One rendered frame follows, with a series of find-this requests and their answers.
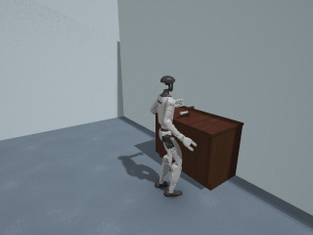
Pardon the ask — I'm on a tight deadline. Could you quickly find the robot right upper arm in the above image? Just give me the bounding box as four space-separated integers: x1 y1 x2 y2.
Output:
163 97 176 126

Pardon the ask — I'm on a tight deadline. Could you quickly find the humanoid robot torso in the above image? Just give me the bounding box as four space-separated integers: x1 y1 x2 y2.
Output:
157 95 175 142

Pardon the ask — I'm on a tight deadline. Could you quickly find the left robot hand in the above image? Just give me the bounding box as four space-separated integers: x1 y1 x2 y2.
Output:
174 99 184 108

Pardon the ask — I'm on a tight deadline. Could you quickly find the right robot thigh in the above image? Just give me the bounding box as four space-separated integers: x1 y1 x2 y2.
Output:
164 135 182 170

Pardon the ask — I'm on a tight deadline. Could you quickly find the right robot hand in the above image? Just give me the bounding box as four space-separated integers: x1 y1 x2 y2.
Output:
182 137 198 152

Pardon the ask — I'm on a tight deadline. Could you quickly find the robot right forearm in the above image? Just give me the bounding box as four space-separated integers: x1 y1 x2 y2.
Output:
165 119 185 142

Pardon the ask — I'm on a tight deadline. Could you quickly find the robot left upper arm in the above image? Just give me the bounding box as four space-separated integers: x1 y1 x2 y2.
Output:
150 93 161 114

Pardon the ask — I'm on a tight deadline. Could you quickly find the counter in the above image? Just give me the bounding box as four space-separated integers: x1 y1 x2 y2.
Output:
155 106 244 191

